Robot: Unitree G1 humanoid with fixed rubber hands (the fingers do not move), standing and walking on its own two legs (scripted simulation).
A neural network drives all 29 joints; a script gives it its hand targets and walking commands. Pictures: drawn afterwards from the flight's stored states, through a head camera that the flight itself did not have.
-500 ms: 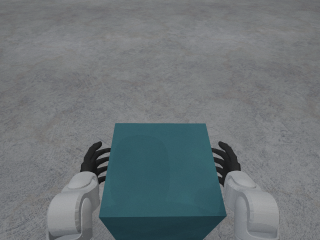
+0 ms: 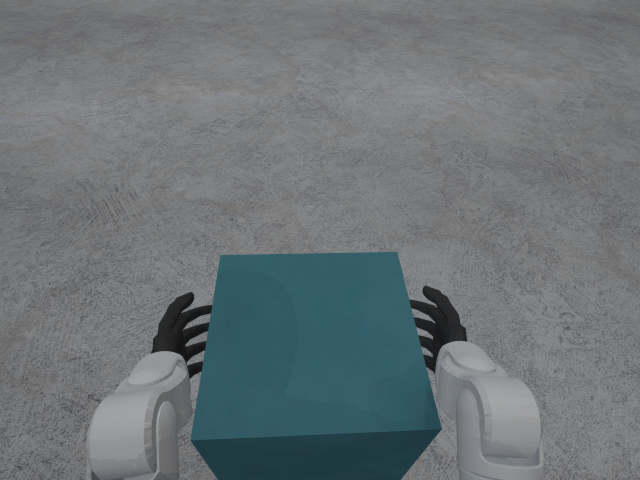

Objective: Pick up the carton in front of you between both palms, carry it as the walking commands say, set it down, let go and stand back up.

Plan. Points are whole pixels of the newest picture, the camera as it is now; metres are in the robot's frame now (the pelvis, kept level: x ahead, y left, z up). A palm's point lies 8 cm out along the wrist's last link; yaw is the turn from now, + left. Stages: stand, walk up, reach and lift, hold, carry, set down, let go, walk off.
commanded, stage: carry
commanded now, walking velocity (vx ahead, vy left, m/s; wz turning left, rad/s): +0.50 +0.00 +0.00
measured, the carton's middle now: (311, 379) +0.26 +0.00 +0.00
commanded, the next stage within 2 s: none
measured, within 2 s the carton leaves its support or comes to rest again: neither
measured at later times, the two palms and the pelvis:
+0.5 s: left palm (225, 156) +0.58 +0.13 +0.10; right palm (404, 156) +0.60 -0.17 +0.10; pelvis +0.35 -0.03 +0.00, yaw +3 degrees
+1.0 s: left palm (229, 74) +0.93 +0.17 +0.08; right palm (360, 74) +0.94 -0.13 +0.09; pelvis +0.69 +0.02 +0.00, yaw +0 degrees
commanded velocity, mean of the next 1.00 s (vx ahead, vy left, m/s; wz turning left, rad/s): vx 0.48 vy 0.00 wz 0.00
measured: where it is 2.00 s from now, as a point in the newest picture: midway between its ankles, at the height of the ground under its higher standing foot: (297, 300)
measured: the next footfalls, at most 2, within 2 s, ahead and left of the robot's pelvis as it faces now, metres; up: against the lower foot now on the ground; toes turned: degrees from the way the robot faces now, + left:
right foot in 0.44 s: +0.50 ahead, -0.11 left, +0.00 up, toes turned -9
left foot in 0.96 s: +0.84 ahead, +0.11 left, +0.00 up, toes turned +16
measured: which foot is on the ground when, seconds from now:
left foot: down 0.00-0.48, up 0.50-0.94, down 0.96-1.00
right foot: up 0.00-0.42, down 0.44-0.98, up 1.00-1.00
